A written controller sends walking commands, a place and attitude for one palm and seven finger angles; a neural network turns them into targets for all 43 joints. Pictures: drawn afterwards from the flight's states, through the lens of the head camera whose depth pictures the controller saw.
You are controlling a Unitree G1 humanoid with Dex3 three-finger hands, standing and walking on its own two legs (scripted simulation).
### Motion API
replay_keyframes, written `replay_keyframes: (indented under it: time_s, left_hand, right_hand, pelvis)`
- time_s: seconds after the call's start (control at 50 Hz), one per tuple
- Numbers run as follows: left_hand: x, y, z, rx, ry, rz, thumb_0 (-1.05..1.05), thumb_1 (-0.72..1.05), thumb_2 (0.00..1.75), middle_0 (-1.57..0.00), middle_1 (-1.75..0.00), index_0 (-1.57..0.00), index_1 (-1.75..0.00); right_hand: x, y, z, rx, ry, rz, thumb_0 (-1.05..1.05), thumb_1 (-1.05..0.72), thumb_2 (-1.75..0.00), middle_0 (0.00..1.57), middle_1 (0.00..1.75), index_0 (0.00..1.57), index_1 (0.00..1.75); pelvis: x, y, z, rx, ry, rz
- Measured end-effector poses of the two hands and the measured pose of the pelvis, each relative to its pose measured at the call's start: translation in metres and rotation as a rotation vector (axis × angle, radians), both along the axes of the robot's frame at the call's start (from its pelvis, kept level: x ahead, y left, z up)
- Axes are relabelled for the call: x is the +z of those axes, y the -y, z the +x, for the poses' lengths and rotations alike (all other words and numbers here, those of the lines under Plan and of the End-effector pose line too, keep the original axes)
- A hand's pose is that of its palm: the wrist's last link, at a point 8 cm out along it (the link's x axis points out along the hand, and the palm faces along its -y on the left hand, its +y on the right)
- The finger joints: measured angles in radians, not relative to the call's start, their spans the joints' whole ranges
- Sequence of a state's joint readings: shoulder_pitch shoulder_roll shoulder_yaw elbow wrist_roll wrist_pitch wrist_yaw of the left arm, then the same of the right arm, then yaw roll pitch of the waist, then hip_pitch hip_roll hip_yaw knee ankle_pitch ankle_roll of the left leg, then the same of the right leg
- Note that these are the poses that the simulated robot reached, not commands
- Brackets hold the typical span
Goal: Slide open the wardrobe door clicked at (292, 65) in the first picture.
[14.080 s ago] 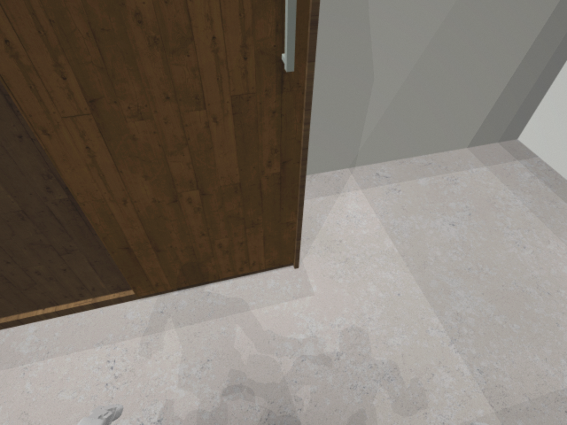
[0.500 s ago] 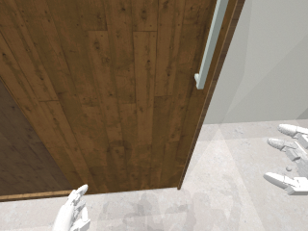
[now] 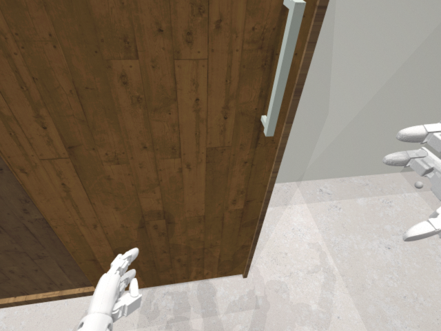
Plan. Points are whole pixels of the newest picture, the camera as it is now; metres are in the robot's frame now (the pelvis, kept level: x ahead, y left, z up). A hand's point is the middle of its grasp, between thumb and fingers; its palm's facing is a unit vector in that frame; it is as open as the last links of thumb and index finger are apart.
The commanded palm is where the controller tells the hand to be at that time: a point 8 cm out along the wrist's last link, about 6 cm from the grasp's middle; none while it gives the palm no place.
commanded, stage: raise the hand with hooked fingers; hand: right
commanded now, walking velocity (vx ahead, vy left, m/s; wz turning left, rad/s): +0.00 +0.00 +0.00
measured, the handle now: (277, 74) +0.50 -0.10 +0.25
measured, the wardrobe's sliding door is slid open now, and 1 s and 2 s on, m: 0.00 0.00 0.00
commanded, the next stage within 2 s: move the hooked fingers beside the handle in 0.68 s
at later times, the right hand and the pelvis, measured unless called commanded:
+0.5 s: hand (422, 152) +0.29 -0.26 +0.25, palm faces -0.01 +0.99 -0.15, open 14.0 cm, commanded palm +0.25 -0.30 +0.27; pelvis +0.01 +0.01 +0.00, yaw +1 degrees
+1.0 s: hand (400, 144) +0.30 -0.24 +0.25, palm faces -0.06 +0.98 -0.17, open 14.0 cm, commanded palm +0.27 -0.28 +0.27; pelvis +0.01 +0.01 +0.00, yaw +0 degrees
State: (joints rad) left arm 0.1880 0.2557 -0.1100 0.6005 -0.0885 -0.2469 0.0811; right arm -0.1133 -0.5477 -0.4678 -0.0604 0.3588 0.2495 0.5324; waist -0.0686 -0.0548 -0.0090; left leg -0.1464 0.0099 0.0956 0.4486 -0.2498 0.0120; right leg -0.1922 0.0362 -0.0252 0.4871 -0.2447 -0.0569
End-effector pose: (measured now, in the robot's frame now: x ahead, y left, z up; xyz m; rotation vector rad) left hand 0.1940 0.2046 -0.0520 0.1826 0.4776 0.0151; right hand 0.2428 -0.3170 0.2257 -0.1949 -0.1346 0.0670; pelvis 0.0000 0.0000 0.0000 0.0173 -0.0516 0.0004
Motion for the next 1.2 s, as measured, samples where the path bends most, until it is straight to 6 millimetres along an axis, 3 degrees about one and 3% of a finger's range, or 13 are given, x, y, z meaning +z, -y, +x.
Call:
replay_keyframes:
  time_s: [0.1, 0.18, 0.36, 0.5, 0.88, 1.1, 1.2]
  left_hand:
    - [-0.001, -0.001, 0.001, -0.003, -0.015, -0.012, 0.01, 0.90, 0.89, -0.21, -0.30, -0.20, -0.30]
    - [-0.007, -0.007, 0.001, 0.001, -0.037, -0.019, 0.01, 0.90, 0.89, -0.21, -0.30, -0.20, -0.30]
    - [-0.009, -0.025, -0.001, 0.041, -0.057, -0.022, 0.01, 0.91, 0.89, -0.21, -0.30, -0.20, -0.30]
    - [-0.002, -0.032, 0.004, 0.041, -0.036, 0.000, 0.01, 0.91, 0.90, -0.20, -0.30, -0.20, -0.30]
    - [-0.007, -0.022, 0.013, 0.026, -0.034, -0.023, 0.01, 0.91, 0.90, -0.20, -0.30, -0.20, -0.30]
    - [-0.009, -0.017, 0.012, 0.034, -0.039, -0.032, 0.01, 0.91, 0.89, -0.20, -0.30, -0.20, -0.30]
    - [-0.011, -0.019, 0.009, 0.046, -0.054, -0.039, 0.01, 0.91, 0.89, -0.21, -0.30, -0.20, -0.30]
  right_hand:
    - [0.038, 0.010, 0.004, -0.034, 0.086, -0.001, -0.01, 0.49, -0.30, 0.31, 1.20, 0.30, 1.20]
    - [0.046, 0.018, 0.015, -0.092, 0.020, -0.001, -0.01, 0.50, -0.30, 0.31, 1.20, 0.30, 1.20]
    - [0.034, -0.004, 0.028, 0.011, -0.052, 0.026, -0.01, 0.50, -0.30, 0.30, 1.20, 0.30, 1.20]
    - [0.032, 0.000, 0.026, -0.046, -0.012, 0.049, -0.01, 0.50, -0.29, 0.31, 1.20, 0.30, 1.20]
    - [0.038, -0.004, 0.032, -0.038, -0.015, 0.032, -0.01, 0.50, -0.29, 0.31, 1.20, 0.30, 1.20]
    - [0.037, -0.040, 0.055, 0.035, -0.003, 0.035, -0.01, 0.50, -0.29, 0.31, 1.21, 0.30, 1.20]
    - [0.037, -0.039, 0.065, 0.000, -0.020, 0.059, -0.01, 0.50, -0.29, 0.31, 1.21, 0.30, 1.20]
  pelvis:
    - [0.001, -0.004, 0.003, -0.002, 0.006, -0.002]
    - [0.001, -0.005, 0.001, -0.006, 0.001, -0.004]
    - [0.001, -0.010, 0.004, 0.008, -0.012, -0.009]
    - [0.000, -0.015, 0.007, 0.009, -0.001, -0.009]
    - [0.000, -0.014, 0.012, 0.001, -0.006, -0.010]
    - [0.000, -0.011, 0.011, 0.001, -0.008, -0.017]
    - [0.000, -0.012, 0.012, 0.006, -0.014, -0.019]
